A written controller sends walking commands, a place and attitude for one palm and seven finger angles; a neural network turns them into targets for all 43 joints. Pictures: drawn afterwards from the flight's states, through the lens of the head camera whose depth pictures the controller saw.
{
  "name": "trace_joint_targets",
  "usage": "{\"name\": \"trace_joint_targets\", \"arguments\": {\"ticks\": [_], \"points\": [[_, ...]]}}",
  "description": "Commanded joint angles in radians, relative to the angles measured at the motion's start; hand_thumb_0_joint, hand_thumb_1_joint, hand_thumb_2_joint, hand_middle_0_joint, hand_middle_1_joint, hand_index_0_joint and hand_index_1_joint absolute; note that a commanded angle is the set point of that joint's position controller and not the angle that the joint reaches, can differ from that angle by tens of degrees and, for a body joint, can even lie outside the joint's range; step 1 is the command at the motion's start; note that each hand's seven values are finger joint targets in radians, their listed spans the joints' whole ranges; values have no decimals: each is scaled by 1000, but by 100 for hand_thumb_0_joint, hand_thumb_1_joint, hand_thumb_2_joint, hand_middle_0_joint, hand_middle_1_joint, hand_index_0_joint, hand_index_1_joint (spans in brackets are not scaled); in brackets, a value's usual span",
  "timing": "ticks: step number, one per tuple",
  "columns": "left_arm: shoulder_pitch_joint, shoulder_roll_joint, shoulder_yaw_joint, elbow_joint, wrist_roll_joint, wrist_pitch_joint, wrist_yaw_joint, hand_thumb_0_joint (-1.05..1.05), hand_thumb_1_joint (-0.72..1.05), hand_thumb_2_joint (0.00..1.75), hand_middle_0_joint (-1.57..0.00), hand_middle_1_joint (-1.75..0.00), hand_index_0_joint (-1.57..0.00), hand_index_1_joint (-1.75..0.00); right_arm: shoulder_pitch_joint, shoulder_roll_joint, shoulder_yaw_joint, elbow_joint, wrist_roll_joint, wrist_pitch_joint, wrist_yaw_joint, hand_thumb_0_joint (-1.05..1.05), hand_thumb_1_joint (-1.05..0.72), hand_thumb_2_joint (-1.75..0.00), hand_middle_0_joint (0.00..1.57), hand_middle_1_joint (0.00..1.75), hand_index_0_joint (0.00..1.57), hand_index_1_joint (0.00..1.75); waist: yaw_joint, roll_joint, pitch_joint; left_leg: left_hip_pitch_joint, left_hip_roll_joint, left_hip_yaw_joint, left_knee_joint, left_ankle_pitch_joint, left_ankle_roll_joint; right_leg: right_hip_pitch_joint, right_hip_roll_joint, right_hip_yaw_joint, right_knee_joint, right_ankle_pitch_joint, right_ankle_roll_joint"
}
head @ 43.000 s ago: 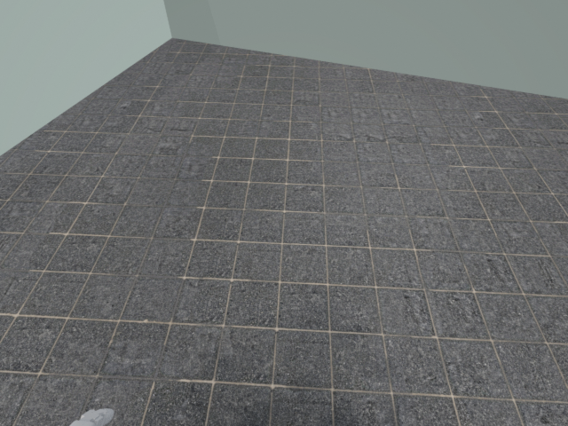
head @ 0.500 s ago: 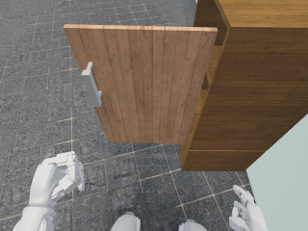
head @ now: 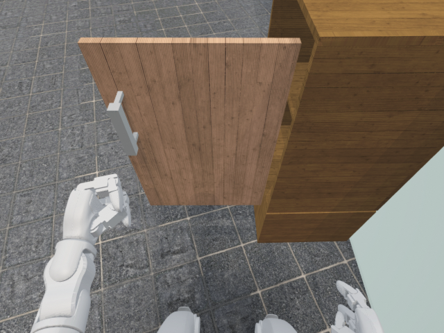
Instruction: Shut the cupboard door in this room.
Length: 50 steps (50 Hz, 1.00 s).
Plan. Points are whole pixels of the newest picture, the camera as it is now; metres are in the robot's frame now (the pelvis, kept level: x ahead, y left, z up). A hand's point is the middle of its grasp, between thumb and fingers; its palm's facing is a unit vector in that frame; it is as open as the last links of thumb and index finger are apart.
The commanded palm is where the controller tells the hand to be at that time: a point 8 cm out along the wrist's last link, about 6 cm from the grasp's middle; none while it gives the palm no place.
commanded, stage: bring the fist close to the handle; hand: left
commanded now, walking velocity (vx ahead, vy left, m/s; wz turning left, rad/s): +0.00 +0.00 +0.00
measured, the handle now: (126, 124) +0.52 +0.23 +0.05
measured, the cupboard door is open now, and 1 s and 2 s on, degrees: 89 89 76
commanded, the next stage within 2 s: push the door shut along its arc in 0.96 s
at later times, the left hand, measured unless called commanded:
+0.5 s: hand (136, 161) +0.41 +0.18 +0.06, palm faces +0.05 -1.00 -0.03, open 3.1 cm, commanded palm +0.39 +0.24 +0.06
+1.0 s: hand (133, 155) +0.43 +0.19 +0.06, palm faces +0.05 -1.00 -0.01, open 3.1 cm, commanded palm +0.40 +0.24 +0.06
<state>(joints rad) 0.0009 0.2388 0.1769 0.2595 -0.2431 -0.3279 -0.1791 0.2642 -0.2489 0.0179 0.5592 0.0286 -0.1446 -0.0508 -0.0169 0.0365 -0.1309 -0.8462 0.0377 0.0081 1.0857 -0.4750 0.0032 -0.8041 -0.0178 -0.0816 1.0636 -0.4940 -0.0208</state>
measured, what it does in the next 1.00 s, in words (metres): stands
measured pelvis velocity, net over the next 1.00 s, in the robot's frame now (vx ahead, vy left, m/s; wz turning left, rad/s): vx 0.00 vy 0.01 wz -0.03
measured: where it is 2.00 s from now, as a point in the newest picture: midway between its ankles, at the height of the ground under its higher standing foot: outside the picture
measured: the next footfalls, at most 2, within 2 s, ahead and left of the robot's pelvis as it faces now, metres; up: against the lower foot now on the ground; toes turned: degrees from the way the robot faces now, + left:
none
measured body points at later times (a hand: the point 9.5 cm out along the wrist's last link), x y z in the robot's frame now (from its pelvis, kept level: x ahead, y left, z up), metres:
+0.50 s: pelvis +0.00 +0.00 +0.00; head +0.08 +0.00 +0.44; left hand +0.40 +0.24 +0.07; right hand +0.10 -0.26 -0.11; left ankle +0.03 +0.12 -0.66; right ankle +0.02 -0.11 -0.66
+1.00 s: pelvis +0.00 +0.01 +0.00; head +0.09 +0.02 +0.44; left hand +0.42 +0.25 +0.06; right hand +0.06 -0.26 -0.12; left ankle +0.03 +0.12 -0.66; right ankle +0.02 -0.11 -0.66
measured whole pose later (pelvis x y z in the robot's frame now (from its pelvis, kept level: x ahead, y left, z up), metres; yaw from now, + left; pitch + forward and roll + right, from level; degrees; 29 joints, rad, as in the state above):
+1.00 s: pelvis +0.00 +0.01 +0.00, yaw -1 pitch +17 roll -2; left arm -0.54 0.32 0.31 0.87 -0.18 -0.46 -0.19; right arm 0.33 -0.26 -0.01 0.65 0.02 -0.03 -0.02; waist -0.08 0.02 -0.12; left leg -0.92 0.04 0.03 1.08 -0.46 0.02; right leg -0.89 -0.01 -0.06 1.05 -0.46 -0.01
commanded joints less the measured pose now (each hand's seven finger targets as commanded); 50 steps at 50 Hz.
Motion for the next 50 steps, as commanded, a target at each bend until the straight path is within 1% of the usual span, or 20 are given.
{"name": "trace_joint_targets", "arguments": {"ticks": [1,5,8,10,14,16,17,20,22,25,28,30,32,34,37,40,42,43,49,50], "points": [[-250,148,77,-122,-2,-91,-2,0,90,90,-130,-150,-130,-150,-28,-131,-53,-122,-3,-34,-11,0,-90,-90,20,30,20,30,-8,-24,-237,120,-39,-17,-157,188,16,169,17,71,-171,211,4],[-398,170,83,-52,6,-115,-9,0,90,90,-130,-150,-130,-150,-9,-140,-58,-91,-4,-29,-14,0,-90,-90,20,30,20,30,-28,-34,-253,129,-34,-21,-151,188,19,147,21,70,-165,214,6],[-460,164,78,-21,9,-127,-11,0,90,90,-130,-150,-130,-150,-2,-138,-63,-78,0,-26,-13,0,-90,-90,20,30,20,30,-20,19,-295,171,-33,-21,-158,216,15,145,20,66,-158,247,0],[-519,190,92,39,14,-123,-6,0,90,90,-130,-150,-130,-150,13,-146,-64,-63,-3,-20,-16,0,-90,-90,20,30,20,30,-34,-29,-303,155,-30,-26,-152,210,18,144,22,65,-157,242,4],[-643,204,99,119,30,-125,1,0,90,90,-130,-150,-130,-150,26,-145,-63,-48,-2,-2,-13,0,-90,-90,20,30,20,30,-37,16,-322,167,-31,-24,-156,221,14,134,20,65,-151,259,2],[-642,227,128,158,32,-125,7,0,90,90,-130,-150,-130,-150,42,-147,-67,-48,-5,6,-10,0,-90,-90,20,30,20,30,-28,-11,-358,167,-31,-24,-152,252,15,163,21,67,-147,295,3],[-659,224,126,178,34,-127,7,0,90,90,-130,-150,-130,-150,46,-145,-65,-46,-5,10,-7,0,-90,-90,20,30,20,30,-27,14,-354,169,-31,-21,-155,260,12,162,21,65,-145,305,1],[-710,249,145,248,43,-135,9,0,90,90,-130,-150,-130,-150,68,-150,-67,-35,-8,23,-2,0,-90,-90,20,30,20,30,-37,-19,-348,151,-29,-22,-148,255,15,156,26,67,-146,304,3],[-755,230,129,288,51,-140,7,0,90,90,-130,-150,-130,-150,74,-148,-67,-31,-7,31,2,0,-90,-90,20,30,20,30,-45,-4,-338,145,-31,-19,-148,248,14,141,24,67,-147,303,4],[-811,276,169,359,58,-149,9,0,90,90,-130,-150,-130,-150,97,-156,-71,-19,-11,44,4,0,-90,-90,20,30,20,30,-52,-34,-338,130,-29,-25,-142,243,17,132,29,66,-146,295,4],[-931,282,161,410,66,-166,0,0,90,90,-130,-150,-130,-150,104,-155,-69,-5,-11,54,4,0,-90,-90,20,30,20,30,-76,-12,-337,114,-30,-21,-131,214,19,108,26,75,-147,275,7],[-907,320,198,428,69,-178,-6,0,90,90,-130,-150,-130,-150,114,-160,-72,-8,-15,60,7,0,-90,-90,20,30,20,30,-54,13,-376,129,-32,-24,-131,224,19,116,30,75,-140,272,1],[-893,287,174,431,64,-182,-20,0,90,90,-130,-150,-130,-150,117,-155,-73,-12,-14,67,12,0,-90,-90,20,30,20,30,-57,7,-400,144,-31,-20,-130,257,19,127,29,72,-137,310,3],[-849,318,206,438,59,-183,-27,0,90,90,-130,-150,-130,-150,125,-160,-77,-19,-12,76,15,0,-90,-90,20,30,20,30,-41,-3,-406,138,-30,-19,-136,266,17,145,31,72,-137,318,1],[-859,293,184,415,55,-182,-31,0,90,90,-130,-150,-130,-150,127,-157,-78,-21,-11,85,16,0,-90,-90,20,30,20,30,-53,7,-403,151,-28,-18,-139,273,20,135,34,68,-141,323,4],[-875,340,221,383,51,-193,-24,0,90,90,-130,-150,-130,-150,130,-162,-80,-18,-11,89,11,0,-90,-90,20,30,20,30,-51,-6,-397,140,-28,-17,-141,259,23,150,36,73,-147,312,4],[-912,275,159,371,53,-199,-26,0,90,90,-130,-150,-130,-150,122,-154,-77,-14,-9,87,12,0,-90,-90,20,30,20,30,-72,39,-378,180,-25,-23,-147,252,19,98,35,63,-151,291,3],[-927,293,172,380,56,-203,-22,0,90,90,-130,-150,-130,-150,129,-160,-80,-3,-10,87,10,0,-90,-90,20,30,20,30,-75,24,-376,193,-20,-32,-150,249,16,80,37,58,-150,278,2],[-884,258,147,396,59,-202,-13,0,90,90,-130,-150,-130,-150,123,-161,-81,-6,-12,86,15,0,-90,-90,20,30,20,30,-65,45,-378,229,-20,-38,-160,262,10,65,38,47,-152,272,-2],[-890,276,159,389,60,-202,-11,0,90,90,-130,-150,-130,-150,128,-165,-80,-5,-13,86,14,0,-90,-90,20,30,20,30,-61,55,-387,239,-19,-45,-160,275,9,64,41,43,-143,276,-6]]}}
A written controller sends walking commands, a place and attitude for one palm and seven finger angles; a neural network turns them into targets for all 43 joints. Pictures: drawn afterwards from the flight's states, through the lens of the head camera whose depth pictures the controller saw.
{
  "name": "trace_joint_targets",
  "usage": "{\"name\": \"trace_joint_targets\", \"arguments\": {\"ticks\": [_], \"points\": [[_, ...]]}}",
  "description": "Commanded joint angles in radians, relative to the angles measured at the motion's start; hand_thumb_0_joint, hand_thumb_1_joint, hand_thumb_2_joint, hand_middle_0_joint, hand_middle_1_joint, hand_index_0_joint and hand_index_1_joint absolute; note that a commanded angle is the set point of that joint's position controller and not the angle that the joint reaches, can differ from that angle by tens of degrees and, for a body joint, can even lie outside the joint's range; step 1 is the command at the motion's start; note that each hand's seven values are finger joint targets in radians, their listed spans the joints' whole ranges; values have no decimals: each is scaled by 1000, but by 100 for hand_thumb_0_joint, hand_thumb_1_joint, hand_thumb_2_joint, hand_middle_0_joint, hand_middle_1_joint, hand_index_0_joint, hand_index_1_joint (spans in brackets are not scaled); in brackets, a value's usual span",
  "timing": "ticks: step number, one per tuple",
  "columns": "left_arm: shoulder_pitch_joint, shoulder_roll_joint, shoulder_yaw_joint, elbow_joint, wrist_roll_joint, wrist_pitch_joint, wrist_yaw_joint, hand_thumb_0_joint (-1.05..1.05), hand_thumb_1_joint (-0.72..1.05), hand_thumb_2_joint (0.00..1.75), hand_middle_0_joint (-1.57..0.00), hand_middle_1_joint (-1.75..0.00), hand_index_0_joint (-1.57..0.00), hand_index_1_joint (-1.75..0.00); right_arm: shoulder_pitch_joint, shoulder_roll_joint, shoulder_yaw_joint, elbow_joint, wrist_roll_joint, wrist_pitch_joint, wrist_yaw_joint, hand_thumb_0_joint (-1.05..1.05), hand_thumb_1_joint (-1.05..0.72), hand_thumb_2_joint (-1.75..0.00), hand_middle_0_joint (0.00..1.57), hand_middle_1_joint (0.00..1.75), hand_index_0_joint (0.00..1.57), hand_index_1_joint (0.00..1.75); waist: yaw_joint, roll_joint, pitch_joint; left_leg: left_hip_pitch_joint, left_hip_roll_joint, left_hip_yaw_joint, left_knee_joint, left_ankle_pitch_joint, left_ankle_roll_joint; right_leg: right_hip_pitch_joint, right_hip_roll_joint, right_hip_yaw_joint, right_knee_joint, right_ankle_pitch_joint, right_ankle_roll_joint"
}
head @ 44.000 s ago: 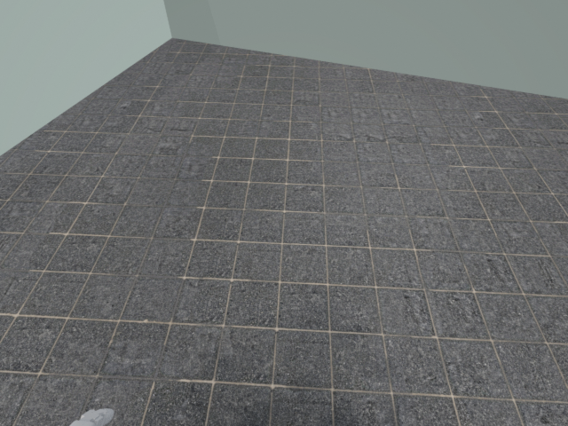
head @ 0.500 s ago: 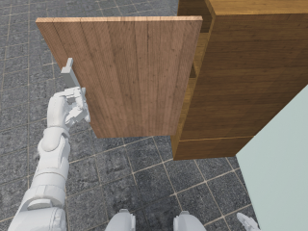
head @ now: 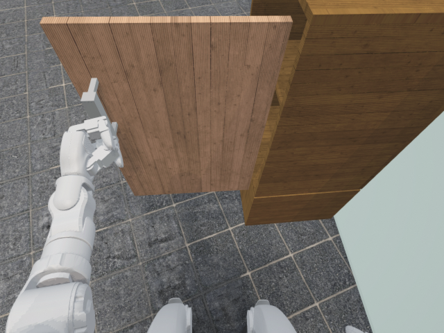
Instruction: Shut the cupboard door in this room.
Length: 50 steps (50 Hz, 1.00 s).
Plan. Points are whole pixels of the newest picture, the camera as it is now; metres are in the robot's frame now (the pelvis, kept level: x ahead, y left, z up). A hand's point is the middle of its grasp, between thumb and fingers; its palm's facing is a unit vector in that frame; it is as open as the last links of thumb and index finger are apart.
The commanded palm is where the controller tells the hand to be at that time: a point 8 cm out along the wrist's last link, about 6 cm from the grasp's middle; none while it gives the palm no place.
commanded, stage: push the door shut along its arc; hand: left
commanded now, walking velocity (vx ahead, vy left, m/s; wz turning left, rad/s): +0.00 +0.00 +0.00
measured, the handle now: (103, 114) +0.51 +0.24 +0.05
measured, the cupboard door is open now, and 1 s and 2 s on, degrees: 89 76 64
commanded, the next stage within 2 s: pull the fist back off the door in 1.66 s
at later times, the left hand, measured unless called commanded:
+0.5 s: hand (116, 131) +0.46 +0.20 +0.06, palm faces -0.02 -1.00 -0.02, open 3.1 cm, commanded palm +0.46 +0.23 +0.06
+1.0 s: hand (138, 105) +0.53 +0.17 +0.07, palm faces -0.16 -0.99 -0.03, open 3.1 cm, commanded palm +0.53 +0.20 +0.06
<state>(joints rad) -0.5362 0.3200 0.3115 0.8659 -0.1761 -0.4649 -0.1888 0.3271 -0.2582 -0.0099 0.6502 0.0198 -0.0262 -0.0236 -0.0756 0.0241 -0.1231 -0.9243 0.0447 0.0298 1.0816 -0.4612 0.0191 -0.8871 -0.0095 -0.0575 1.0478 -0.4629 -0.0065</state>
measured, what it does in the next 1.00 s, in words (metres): stands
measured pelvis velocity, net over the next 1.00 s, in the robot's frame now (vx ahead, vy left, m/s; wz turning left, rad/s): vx -0.02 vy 0.00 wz -0.02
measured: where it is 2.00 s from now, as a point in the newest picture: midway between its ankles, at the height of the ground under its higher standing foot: outside the picture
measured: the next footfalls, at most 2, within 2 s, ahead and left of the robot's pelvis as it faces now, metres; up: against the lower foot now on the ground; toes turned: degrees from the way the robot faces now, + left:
none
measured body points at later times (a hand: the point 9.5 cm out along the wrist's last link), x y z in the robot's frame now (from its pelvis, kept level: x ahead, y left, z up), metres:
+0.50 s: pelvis -0.01 +0.00 -0.01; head +0.10 +0.01 +0.42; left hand +0.46 +0.25 +0.07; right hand +0.05 -0.27 -0.13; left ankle +0.03 +0.11 -0.66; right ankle +0.02 -0.12 -0.66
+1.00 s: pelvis -0.02 +0.00 -0.03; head +0.13 +0.02 +0.39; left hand +0.53 +0.22 +0.07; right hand -0.02 -0.27 -0.13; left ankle +0.03 +0.11 -0.66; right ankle +0.02 -0.12 -0.66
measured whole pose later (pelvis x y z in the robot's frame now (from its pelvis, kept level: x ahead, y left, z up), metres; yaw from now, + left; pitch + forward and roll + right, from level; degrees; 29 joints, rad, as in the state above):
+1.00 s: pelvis -0.02 +0.00 -0.03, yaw -1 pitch +25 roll -4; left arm -1.08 0.60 0.34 1.27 -0.09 -0.35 -0.38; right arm 0.38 -0.29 0.04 0.66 0.01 -0.05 -0.01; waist -0.21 0.05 -0.11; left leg -1.19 0.07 0.00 1.22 -0.48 0.02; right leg -1.13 0.01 -0.08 1.15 -0.46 -0.01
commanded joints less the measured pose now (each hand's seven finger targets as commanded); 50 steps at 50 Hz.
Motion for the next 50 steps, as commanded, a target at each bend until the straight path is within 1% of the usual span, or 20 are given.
{"name": "trace_joint_targets", "arguments": {"ticks": [1,3,6,10,11,14,15,18,19,27,29,33,34,37,39,42,43,46,48,50], "points": [[-338,177,13,-203,-5,-58,1,0,90,90,-130,-150,-130,-150,61,-153,-51,-99,-3,-30,-11,0,-90,-90,20,30,20,30,-4,49,-382,310,-26,-65,-158,256,-7,146,31,17,-131,243,-17],[-370,158,-4,-179,-1,-50,9,0,90,90,-130,-150,-130,-150,56,-151,-49,-100,-2,-28,-10,0,-90,-90,20,30,20,30,-17,25,-345,283,-27,-64,-162,222,-5,137,31,18,-139,223,-14],[-447,227,36,-121,13,-56,7,0,90,90,-130,-150,-130,-150,59,-158,-44,-91,-4,-24,-15,0,-90,-90,20,30,20,30,-31,-9,-321,227,-31,-62,-148,168,3,137,28,31,-140,192,-11],[-559,266,39,-137,21,-90,-24,0,90,90,-130,-150,-130,-150,64,-162,-44,-84,-9,-29,-20,0,-90,-90,20,30,20,30,-35,75,-414,296,-28,-76,-122,224,-1,108,30,34,-110,219,-19],[-562,248,22,-113,18,-88,-37,0,90,90,-130,-150,-130,-150,63,-159,-42,-82,-6,-30,-17,0,-90,-90,20,30,20,30,-39,76,-418,300,-28,-78,-119,230,-3,102,30,33,-109,222,-19],[-567,258,24,-25,12,-60,-73,0,90,90,-130,-150,-130,-150,76,-166,-41,-75,-3,-26,-16,0,-90,-90,20,30,20,30,-50,47,-399,256,-28,-75,-108,232,1,101,30,37,-109,235,-16],[-551,301,64,4,11,-50,-82,0,90,90,-130,-150,-130,-150,88,-173,-41,-76,-4,-23,-18,0,-90,-90,20,30,20,30,-39,34,-408,242,-29,-74,-102,242,3,114,33,36,-102,245,-18],[-626,267,14,-5,7,-37,-114,0,90,90,-130,-150,-130,-150,90,-170,-40,-79,2,-18,-17,0,-90,-90,20,30,20,30,-64,58,-404,253,-26,-80,-97,241,5,80,32,37,-105,239,-17],[-644,280,23,13,5,-32,-118,0,90,90,-130,-150,-130,-150,97,-174,-41,-75,1,-17,-18,0,-90,-90,20,30,20,30,-70,35,-398,239,-24,-83,-94,226,6,72,33,35,-105,223,-16],[-812,306,-14,39,19,-20,-168,0,90,90,-130,-150,-130,-150,137,-190,-39,-44,1,-25,-18,0,-90,-90,20,30,20,30,-114,111,-446,275,-17,-109,-64,221,10,-27,37,34,-91,178,-22],[-823,327,2,53,18,-13,-174,0,90,90,-130,-150,-130,-150,146,-195,-40,-42,-1,-27,-18,0,-90,-90,20,30,20,30,-113,110,-455,269,-17,-111,-64,215,9,-28,37,33,-91,167,-23],[-895,375,21,95,26,5,-183,0,90,90,-130,-150,-130,-150,165,-201,-34,-32,-2,-30,-19,0,-90,-90,20,30,20,30,-138,93,-441,211,-16,-109,-46,184,18,-37,41,39,-90,147,-19],[-913,400,30,88,35,6,-183,0,90,90,-130,-150,-130,-150,171,-204,-34,-30,-4,-31,-20,0,-90,-90,20,30,20,30,-139,112,-457,215,-14,-109,-40,190,18,-42,41,41,-86,148,-20],[-955,395,10,91,45,8,-194,0,90,90,-130,-150,-130,-150,184,-204,-31,-26,-7,-35,-15,0,-90,-90,20,30,20,30,-143,175,-476,264,-11,-123,-39,211,11,-87,44,31,-76,144,-27],[-960,414,22,120,47,21,-200,0,90,90,-130,-150,-130,-150,195,-208,-29,-27,-7,-34,-13,0,-90,-90,20,30,20,30,-152,150,-474,248,-9,-124,-33,210,14,-87,46,31,-77,142,-26],[-1016,429,19,140,55,34,-204,0,90,90,-130,-150,-130,-150,207,-210,-24,-23,-8,-34,-13,0,-90,-90,20,30,20,30,-168,165,-468,237,-7,-126,-23,204,16,-117,48,29,-71,134,-25],[-1014,433,25,173,60,46,-201,0,90,90,-130,-150,-130,-150,212,-211,-23,-23,-9,-35,-12,0,-90,-90,20,30,20,30,-175,133,-448,208,-7,-125,-19,185,19,-117,50,30,-74,123,-22],[-1056,510,71,181,70,52,-199,0,90,90,-130,-150,-130,-150,229,-217,-16,-28,-13,-35,-13,0,-90,-90,20,30,20,30,-173,159,-488,200,-5,-125,-2,224,19,-110,51,28,-54,146,-24],[-1069,479,37,173,87,54,-206,0,90,90,-130,-150,-130,-150,237,-213,-17,-30,-17,-34,-8,0,-90,-90,20,30,20,30,-181,181,-513,220,-3,-127,8,249,18,-127,51,28,-50,157,-24],[-1069,482,42,206,83,63,-212,0,90,90,-130,-150,-130,-150,247,-215,-15,-33,-15,-32,-7,0,-90,-90,20,30,20,30,-191,179,-491,221,-2,-128,12,246,19,-149,56,21,-48,153,-26]]}}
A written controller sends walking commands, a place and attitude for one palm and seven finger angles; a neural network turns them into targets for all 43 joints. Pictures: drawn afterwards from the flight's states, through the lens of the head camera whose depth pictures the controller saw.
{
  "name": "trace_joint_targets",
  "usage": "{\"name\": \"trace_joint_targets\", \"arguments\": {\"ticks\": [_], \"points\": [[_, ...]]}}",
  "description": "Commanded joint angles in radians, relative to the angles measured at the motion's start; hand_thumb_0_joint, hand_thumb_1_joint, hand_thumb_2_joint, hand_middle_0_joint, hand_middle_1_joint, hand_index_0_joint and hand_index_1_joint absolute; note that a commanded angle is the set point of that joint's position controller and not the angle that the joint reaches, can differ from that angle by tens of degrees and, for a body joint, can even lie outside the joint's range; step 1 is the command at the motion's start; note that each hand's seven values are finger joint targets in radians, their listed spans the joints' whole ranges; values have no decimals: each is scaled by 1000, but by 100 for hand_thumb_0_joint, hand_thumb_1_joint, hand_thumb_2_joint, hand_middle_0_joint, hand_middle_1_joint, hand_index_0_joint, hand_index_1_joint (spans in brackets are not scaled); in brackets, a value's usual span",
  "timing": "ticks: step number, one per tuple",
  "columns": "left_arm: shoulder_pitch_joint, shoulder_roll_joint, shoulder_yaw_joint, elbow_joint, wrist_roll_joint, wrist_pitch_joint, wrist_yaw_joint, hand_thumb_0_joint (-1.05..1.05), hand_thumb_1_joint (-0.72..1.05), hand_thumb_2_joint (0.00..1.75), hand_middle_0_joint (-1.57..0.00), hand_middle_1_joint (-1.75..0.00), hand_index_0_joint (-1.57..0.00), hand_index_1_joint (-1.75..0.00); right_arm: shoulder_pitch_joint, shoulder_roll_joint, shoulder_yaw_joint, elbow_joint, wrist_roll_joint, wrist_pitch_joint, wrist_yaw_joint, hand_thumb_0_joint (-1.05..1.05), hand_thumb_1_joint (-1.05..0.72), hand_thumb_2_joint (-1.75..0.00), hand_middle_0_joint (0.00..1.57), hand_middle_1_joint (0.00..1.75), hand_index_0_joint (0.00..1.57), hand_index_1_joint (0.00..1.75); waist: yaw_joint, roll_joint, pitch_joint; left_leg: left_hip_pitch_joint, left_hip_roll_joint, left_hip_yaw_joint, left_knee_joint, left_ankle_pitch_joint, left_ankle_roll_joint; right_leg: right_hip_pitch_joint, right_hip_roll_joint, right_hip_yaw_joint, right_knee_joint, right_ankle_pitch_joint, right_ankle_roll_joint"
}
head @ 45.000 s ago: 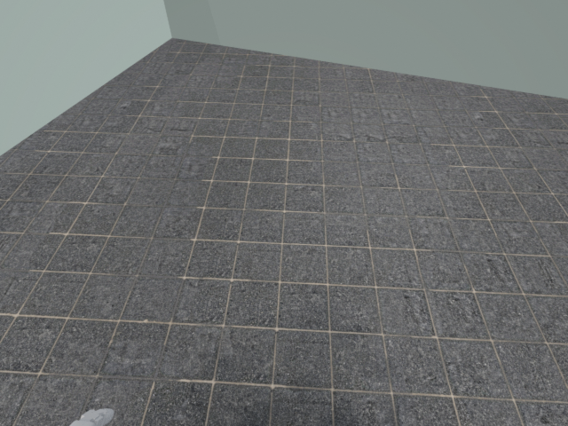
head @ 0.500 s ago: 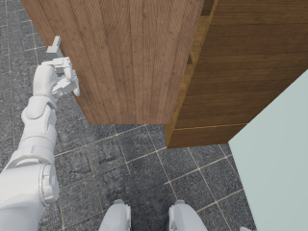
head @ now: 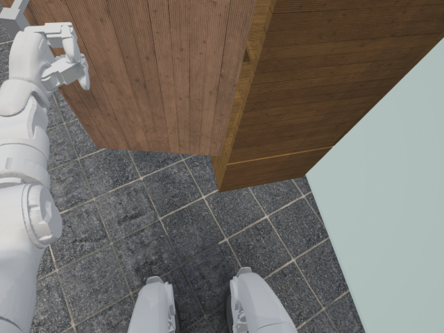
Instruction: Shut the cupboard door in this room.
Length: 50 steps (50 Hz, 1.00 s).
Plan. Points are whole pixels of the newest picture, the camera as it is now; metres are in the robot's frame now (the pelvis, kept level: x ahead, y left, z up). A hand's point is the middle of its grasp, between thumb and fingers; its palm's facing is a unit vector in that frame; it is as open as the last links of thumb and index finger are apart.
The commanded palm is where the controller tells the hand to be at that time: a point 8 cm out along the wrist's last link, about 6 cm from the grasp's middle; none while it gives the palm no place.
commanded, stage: push the door shut along its arc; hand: left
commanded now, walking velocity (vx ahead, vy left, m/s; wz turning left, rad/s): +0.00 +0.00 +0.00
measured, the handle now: (38, 43) +0.60 +0.25 +0.08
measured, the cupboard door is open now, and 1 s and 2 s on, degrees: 76 64 64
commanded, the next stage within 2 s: pull the fist back off the door in 0.66 s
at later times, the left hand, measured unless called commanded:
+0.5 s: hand (94, 41) +0.59 +0.16 +0.10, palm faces -0.26 -0.97 -0.02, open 2.9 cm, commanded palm +0.61 +0.17 +0.09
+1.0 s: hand (108, 31) +0.63 +0.14 +0.09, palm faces +0.13 -0.99 -0.04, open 3.0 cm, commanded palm +0.60 +0.15 +0.09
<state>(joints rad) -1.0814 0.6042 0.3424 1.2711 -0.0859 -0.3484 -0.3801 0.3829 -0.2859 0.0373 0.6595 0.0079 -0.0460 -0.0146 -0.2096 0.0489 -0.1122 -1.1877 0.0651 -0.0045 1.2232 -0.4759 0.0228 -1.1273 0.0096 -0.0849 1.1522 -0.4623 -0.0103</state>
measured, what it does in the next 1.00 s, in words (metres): stands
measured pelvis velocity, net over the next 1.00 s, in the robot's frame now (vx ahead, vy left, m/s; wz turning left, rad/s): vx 0.00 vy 0.01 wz -0.03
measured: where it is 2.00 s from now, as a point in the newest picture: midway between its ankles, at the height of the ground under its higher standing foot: outside the picture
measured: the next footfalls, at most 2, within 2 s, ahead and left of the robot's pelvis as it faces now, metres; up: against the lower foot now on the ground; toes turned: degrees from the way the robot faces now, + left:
none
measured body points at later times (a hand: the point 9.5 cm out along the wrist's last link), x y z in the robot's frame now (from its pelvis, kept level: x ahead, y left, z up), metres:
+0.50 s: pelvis +0.01 +0.00 -0.01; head +0.19 +0.03 +0.39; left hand +0.60 +0.21 +0.10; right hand -0.04 -0.26 -0.11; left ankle +0.05 +0.11 -0.63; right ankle +0.04 -0.12 -0.63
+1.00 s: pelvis +0.00 +0.01 -0.02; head +0.20 +0.03 +0.38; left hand +0.62 +0.19 +0.09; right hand -0.05 -0.23 -0.11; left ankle +0.04 +0.11 -0.63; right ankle +0.04 -0.12 -0.63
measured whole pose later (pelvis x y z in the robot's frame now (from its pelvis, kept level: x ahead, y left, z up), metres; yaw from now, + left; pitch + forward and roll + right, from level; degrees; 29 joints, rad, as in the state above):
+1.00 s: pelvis +0.00 +0.01 -0.02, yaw -2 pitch +32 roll -6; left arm -1.33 0.58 0.38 1.25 0.10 -0.24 0.07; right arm 0.46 -0.23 0.05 0.64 -0.09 -0.04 0.08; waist -0.29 0.07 -0.10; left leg -1.36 0.07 -0.02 1.30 -0.50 0.03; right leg -1.28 0.02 -0.09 1.20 -0.47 0.00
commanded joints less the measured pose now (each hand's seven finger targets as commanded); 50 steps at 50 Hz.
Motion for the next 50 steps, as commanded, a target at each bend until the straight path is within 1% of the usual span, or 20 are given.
{"name": "trace_joint_targets", "arguments": {"ticks": [1,4,6,8,10,12,14,16,20,23,26,38,39,40,41,44,46,47,48,50], "points": [[-546,217,17,-183,-2,-43,-23,0,90,90,-130,-150,-130,-150,191,-192,-59,-41,-3,-10,-17,0,-90,-90,20,30,20,30,-69,132,-497,458,-19,-95,-124,241,17,88,37,50,-152,142,-18],[-596,272,39,-162,13,-20,-27,0,90,90,-130,-150,-130,-150,204,-194,-53,-46,-5,-10,-19,0,-90,-90,20,30,20,30,-79,130,-504,403,-20,-87,-106,233,24,102,38,55,-144,143,-16],[-597,335,84,-187,20,-24,-28,0,90,90,-130,-150,-130,-150,215,-195,-52,-52,-10,-9,-20,0,-90,-90,20,30,20,30,-61,172,-576,432,-18,-88,-93,300,21,123,38,54,-123,189,-19],[-564,344,89,-181,33,-14,-34,0,90,90,-130,-150,-130,-150,225,-191,-51,-58,-14,-3,-16,0,-90,-90,20,30,20,30,-50,178,-588,431,-18,-82,-86,335,18,139,40,53,-118,221,-17],[-576,320,71,-171,35,-3,-40,0,90,90,-130,-150,-130,-150,233,-187,-50,-58,-13,0,-15,0,-90,-90,20,30,20,30,-66,176,-582,436,-19,-83,-76,358,20,125,45,47,-110,245,-16],[-585,368,96,-151,43,18,-47,0,90,90,-130,-150,-130,-150,239,-194,-51,-55,-12,6,-18,0,-90,-90,20,30,20,30,-72,150,-567,395,-17,-75,-67,339,24,140,46,52,-117,248,-11],[-631,354,66,-141,48,35,-59,0,90,90,-130,-150,-130,-150,241,-190,-49,-51,-11,6,-22,0,-90,-90,20,30,20,30,-95,138,-540,351,-19,-67,-62,304,29,147,47,58,-126,237,-7],[-670,372,66,-147,49,35,-67,0,90,90,-130,-150,-130,-150,249,-194,-46,-44,-11,3,-26,0,-90,-90,20,30,20,30,-99,174,-553,377,-16,-77,-58,317,26,116,47,52,-117,231,-12],[-719,319,25,-156,42,42,-89,0,90,90,-130,-150,-130,-150,260,-192,-49,-29,-17,-7,-27,0,-90,-90,20,30,20,30,-118,208,-572,436,-15,-92,-46,350,24,55,52,40,-110,230,-17],[-746,340,28,-151,46,52,-100,0,90,90,-130,-150,-130,-150,265,-199,-49,-18,-19,-9,-30,0,-90,-90,20,30,20,30,-125,221,-580,452,-10,-99,-41,359,22,32,52,34,-108,223,-18],[-791,300,-5,-156,46,59,-107,0,90,90,-130,-150,-130,-150,264,-200,-51,-6,-20,-17,-32,0,-90,-90,20,30,20,30,-140,253,-588,500,-8,-112,-33,383,19,-21,52,25,-102,223,-21],[-926,235,-83,-101,73,92,-102,0,90,90,-130,-150,-130,-150,258,-208,-36,22,-30,-45,-39,0,-90,-90,20,30,20,30,-194,301,-535,486,-2,-136,-15,311,18,-146,55,-1,-75,160,-26],[-908,289,129,-114,6,115,88,0,90,90,-130,-150,-130,-150,312,-192,-19,-20,-56,-42,-29,0,-90,-90,20,30,20,30,-135,310,-546,436,10,-153,-43,297,12,-103,44,5,-75,162,-23],[-854,261,104,-101,36,121,181,0,90,90,-130,-150,-130,-150,310,-190,-18,-19,-65,-44,-11,0,-90,-90,20,30,20,30,-132,317,-581,457,14,-167,-56,300,5,-113,45,1,-62,154,-18],[-855,213,111,-116,41,125,261,0,90,90,-130,-150,-130,-150,322,-186,-29,-20,-80,-39,6,0,-90,-90,20,30,20,30,-143,275,-577,455,17,-173,-56,308,1,-113,41,-3,-60,164,-11],[-817,135,66,-243,151,75,465,0,90,90,-130,-150,-130,-150,338,-169,-51,-32,-112,-21,62,0,-90,-90,20,30,20,30,-114,330,-651,539,13,-170,-60,389,-15,-92,35,-4,-61,186,-8],[-800,125,30,-263,216,43,498,0,90,90,-130,-150,-130,-150,348,-174,-66,-27,-115,1,87,0,-90,-90,20,30,20,30,-123,324,-676,589,15,-174,-67,436,-23,-74,39,-6,-71,205,-11],[-806,95,-6,-283,222,33,485,0,90,90,-130,-150,-130,-150,347,-173,-72,-27,-110,11,94,0,-90,-90,20,30,20,30,-126,331,-687,611,14,-173,-79,432,-25,-56,40,-3,-85,210,-13],[-802,87,-5,-283,208,29,469,0,90,90,-130,-150,-130,-150,345,-174,-77,-24,-104,19,95,0,-90,-90,20,30,20,30,-127,313,-687,612,9,-166,-89,416,-22,-23,43,0,-103,218,-13],[-765,153,63,-265,166,26,431,0,90,90,-130,-150,-130,-150,345,-180,-73,-26,-94,30,87,0,-90,-90,20,30,20,30,-109,266,-689,568,-3,-141,-106,395,-11,64,50,10,-126,235,-15]]}}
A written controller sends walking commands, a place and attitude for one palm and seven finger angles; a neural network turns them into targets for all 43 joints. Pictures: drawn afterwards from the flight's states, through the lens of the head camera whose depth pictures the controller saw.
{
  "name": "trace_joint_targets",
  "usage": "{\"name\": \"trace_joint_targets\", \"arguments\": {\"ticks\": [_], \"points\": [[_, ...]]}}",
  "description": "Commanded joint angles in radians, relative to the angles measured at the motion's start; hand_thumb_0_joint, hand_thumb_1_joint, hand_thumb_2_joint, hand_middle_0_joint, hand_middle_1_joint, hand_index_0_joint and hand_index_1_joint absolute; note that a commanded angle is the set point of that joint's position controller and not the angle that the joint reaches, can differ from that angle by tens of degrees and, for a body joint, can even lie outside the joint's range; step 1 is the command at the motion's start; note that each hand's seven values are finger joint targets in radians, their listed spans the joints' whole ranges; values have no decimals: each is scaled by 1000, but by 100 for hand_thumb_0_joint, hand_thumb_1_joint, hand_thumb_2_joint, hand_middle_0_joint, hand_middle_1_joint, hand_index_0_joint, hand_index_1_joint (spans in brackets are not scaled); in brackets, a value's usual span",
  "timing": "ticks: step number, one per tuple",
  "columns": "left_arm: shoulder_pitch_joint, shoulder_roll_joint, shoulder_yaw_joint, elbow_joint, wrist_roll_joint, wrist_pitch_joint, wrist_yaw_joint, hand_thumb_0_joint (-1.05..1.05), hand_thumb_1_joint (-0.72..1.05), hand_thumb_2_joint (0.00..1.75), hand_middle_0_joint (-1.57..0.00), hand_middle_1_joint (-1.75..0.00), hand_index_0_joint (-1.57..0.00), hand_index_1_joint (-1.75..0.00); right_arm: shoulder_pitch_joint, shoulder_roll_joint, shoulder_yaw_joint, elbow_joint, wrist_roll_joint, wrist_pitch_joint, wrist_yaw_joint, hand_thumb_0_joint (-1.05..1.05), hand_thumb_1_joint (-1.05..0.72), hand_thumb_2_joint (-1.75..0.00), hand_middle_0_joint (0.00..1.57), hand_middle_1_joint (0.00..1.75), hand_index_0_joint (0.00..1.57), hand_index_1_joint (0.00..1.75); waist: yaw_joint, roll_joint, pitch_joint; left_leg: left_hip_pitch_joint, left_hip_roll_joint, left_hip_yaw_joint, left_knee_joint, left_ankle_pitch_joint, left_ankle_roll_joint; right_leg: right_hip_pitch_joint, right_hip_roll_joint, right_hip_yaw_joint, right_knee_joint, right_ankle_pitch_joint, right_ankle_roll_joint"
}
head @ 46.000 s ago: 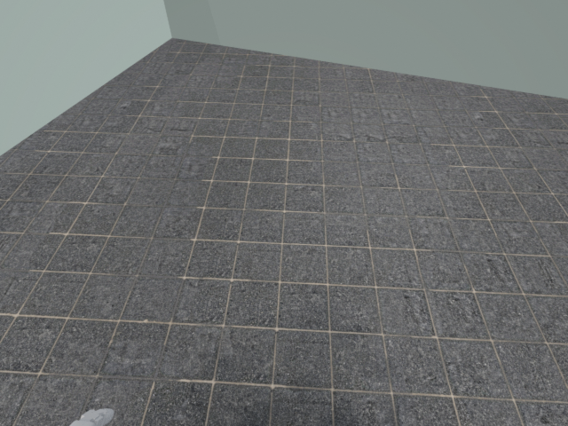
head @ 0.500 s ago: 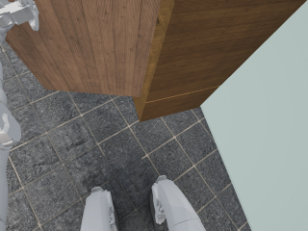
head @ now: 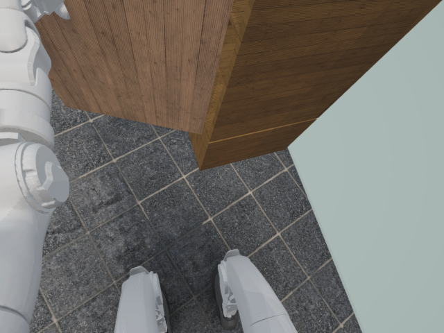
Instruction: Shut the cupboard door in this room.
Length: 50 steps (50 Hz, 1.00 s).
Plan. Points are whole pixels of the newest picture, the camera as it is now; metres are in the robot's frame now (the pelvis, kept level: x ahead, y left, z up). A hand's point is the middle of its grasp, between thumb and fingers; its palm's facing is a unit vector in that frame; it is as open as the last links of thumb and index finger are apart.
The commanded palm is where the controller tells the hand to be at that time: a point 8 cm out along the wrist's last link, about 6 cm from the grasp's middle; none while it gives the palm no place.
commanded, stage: pull the fist back off the door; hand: left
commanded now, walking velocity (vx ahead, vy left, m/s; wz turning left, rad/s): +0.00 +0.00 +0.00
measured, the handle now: out of the picture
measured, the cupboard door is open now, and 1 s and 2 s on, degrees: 64 64 64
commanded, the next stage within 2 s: draw the hand back to the body in 0.64 s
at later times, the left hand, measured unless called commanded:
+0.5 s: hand (65, 38) +0.54 +0.14 +0.10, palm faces +0.14 -0.99 -0.01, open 3.1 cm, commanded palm +0.50 +0.17 +0.11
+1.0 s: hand (34, 62) +0.48 +0.16 +0.14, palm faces +0.14 -0.99 -0.03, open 3.1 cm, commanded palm +0.42 +0.20 +0.15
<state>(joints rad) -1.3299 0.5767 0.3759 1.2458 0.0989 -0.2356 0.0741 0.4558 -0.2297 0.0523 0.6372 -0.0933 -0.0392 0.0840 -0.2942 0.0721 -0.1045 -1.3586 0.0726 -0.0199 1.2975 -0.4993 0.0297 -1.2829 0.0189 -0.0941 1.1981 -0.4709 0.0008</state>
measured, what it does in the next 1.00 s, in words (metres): rises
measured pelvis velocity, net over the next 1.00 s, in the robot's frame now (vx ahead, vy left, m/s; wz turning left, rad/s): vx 0.03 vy -0.02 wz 0.03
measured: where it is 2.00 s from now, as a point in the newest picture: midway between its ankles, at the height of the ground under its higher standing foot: (194, 317)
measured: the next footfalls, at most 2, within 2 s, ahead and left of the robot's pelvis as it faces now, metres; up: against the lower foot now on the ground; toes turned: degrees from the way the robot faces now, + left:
none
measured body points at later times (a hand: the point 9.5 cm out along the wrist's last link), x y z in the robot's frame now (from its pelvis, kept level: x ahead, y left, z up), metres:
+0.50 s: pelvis +0.03 -0.02 +0.04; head +0.16 -0.01 +0.47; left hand +0.53 +0.19 +0.11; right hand +0.03 -0.29 -0.07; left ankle +0.04 +0.10 -0.61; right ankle +0.04 -0.13 -0.61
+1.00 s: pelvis +0.03 -0.02 +0.06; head +0.12 -0.03 +0.50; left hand +0.46 +0.21 +0.14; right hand +0.06 -0.27 -0.07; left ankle +0.04 +0.10 -0.61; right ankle +0.04 -0.13 -0.61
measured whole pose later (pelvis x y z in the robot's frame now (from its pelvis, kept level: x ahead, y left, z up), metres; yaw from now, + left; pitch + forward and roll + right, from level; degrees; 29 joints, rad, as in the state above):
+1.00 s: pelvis +0.03 -0.02 +0.06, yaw +2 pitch +17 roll -1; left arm -0.62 0.29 0.31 0.89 -0.13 -0.42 -0.06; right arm 0.39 -0.24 0.00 0.63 0.02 0.05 0.02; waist -0.11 0.06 -0.11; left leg -0.85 0.06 0.04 0.99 -0.44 0.00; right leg -0.83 0.01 -0.04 0.97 -0.44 -0.02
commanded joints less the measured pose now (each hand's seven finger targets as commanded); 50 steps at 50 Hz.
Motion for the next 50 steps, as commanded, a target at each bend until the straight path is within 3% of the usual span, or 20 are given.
{"name": "trace_joint_targets", "arguments": {"ticks": [1,5,6,9,14,15,19,22,26,27,28,33,35,38,40,43,45,47,49,50], "points": [[-501,199,45,-240,-31,-91,-38,0,90,90,-130,-150,-130,-150,265,-232,-84,-9,13,26,-15,0,-90,-90,20,30,20,30,-10,234,-697,717,-16,-114,-192,408,-16,261,40,23,-181,249,-24],[-343,219,105,-257,-56,-146,-35,0,90,90,-130,-150,-130,-150,253,-213,-80,-28,16,31,-18,0,-90,-90,20,30,20,30,40,179,-666,676,-24,-73,-217,428,-7,378,43,40,-204,311,-21],[-317,186,80,-244,-52,-160,-32,0,90,90,-130,-150,-130,-150,249,-206,-81,-24,17,34,-16,0,-90,-90,20,30,20,30,31,155,-628,666,-24,-66,-224,434,-6,386,41,40,-212,329,-17],[-192,121,59,-214,-66,-189,-32,0,90,90,-130,-150,-130,-150,240,-200,-93,-30,22,42,-11,0,-90,-90,20,30,20,30,42,65,-549,595,-34,-33,-244,388,0,461,40,54,-239,352,-13],[-53,35,27,-214,-109,-220,-65,0,90,90,-130,-150,-130,-150,212,-194,-107,-38,37,57,-17,0,-90,-90,20,30,20,30,67,4,-487,562,-51,1,-269,363,3,536,33,70,-263,397,-11],[-68,3,3,-236,-117,-234,-69,0,90,90,-130,-150,-130,-150,211,-190,-110,-34,37,58,-20,0,-90,-90,20,30,20,30,59,24,-477,595,-52,1,-272,377,3,523,32,68,-265,408,-11],[-38,-36,-20,-293,-135,-280,-70,0,90,90,-130,-150,-130,-150,171,-187,-121,-31,45,63,-26,0,-90,-90,20,30,20,30,78,21,-490,630,-57,4,-274,371,0,523,25,74,-265,401,-10],[-66,-71,-54,-325,-139,-305,-62,0,90,90,-130,-150,-130,-150,146,-186,-125,-19,48,63,-33,0,-90,-90,20,30,20,30,70,39,-495,677,-57,-2,-265,384,-2,487,20,71,-259,400,-9],[-40,-91,-73,-395,-141,-337,-53,0,90,90,-130,-150,-130,-150,105,-180,-129,-24,54,62,-41,0,-90,-90,20,30,20,30,99,91,-569,750,-60,-6,-266,432,-10,505,15,71,-242,428,-14],[-37,-113,-90,-395,-143,-337,-52,0,90,90,-130,-150,-130,-150,97,-179,-131,-22,54,62,-42,0,-90,-90,20,30,20,30,92,75,-563,753,-58,-7,-266,435,-10,504,14,68,-242,432,-12],[-15,-113,-87,-402,-143,-338,-50,0,90,90,-130,-150,-130,-150,90,-179,-132,-22,55,63,-44,0,-90,-90,20,30,20,30,103,79,-572,760,-59,-5,-269,443,-12,515,13,70,-243,438,-12],[-10,-73,-53,-318,-142,-311,-34,0,90,90,-130,-150,-130,-150,65,-181,-122,-21,61,66,-56,0,-90,-90,20,30,20,30,94,-22,-488,640,-66,8,-276,351,-2,559,9,88,-261,416,-2],[1,-46,-29,-312,-143,-314,-33,0,90,90,-130,-150,-130,-150,57,-181,-118,-31,60,63,-61,0,-90,-90,20,30,20,30,102,-35,-485,603,-71,14,-275,323,2,584,8,99,-261,410,-2],[-7,-70,-54,-272,-140,-319,-50,0,90,90,-130,-150,-130,-150,48,-177,-115,-28,60,56,-61,0,-90,-90,20,30,20,30,88,-47,-459,582,-70,11,-274,293,1,561,6,99,-264,377,-1],[96,2,20,-332,-158,-324,-66,0,90,90,-130,-150,-130,-150,44,-182,-115,-59,64,58,-62,0,-90,-90,20,30,20,30,159,2,-550,628,-75,22,-296,333,-3,643,9,104,-260,415,-10],[230,-33,-3,-428,-188,-301,-108,0,90,90,-130,-150,-130,-150,28,-166,-114,-94,85,62,-63,0,-90,-90,20,30,20,30,194,-16,-574,673,-75,36,-342,377,-4,746,11,102,-292,482,-8],[305,-45,-13,-508,-214,-271,-129,0,90,90,-130,-150,-130,-150,26,-167,-116,-110,99,64,-71,0,-90,-90,20,30,20,30,200,-64,-559,685,-76,41,-376,366,1,805,14,102,-324,493,-5],[339,-94,-56,-607,-244,-241,-142,0,90,90,-130,-150,-130,-150,-3,-160,-113,-123,115,61,-81,0,-90,-90,20,30,20,30,193,-62,-494,719,-75,48,-418,332,3,807,14,95,-373,460,-2],[389,-83,-49,-652,-265,-219,-141,0,90,90,-130,-150,-130,-150,-15,-164,-113,-123,124,56,-94,0,-90,-90,20,30,20,30,195,-112,-422,727,-72,49,-456,296,7,824,15,96,-418,421,2],[402,-101,-69,-693,-273,-215,-144,0,90,90,-130,-150,-130,-150,-25,-163,-110,-125,127,49,-101,0,-90,-90,20,30,20,30,198,-77,-406,755,-74,50,-472,286,6,821,14,92,-430,397,0]]}}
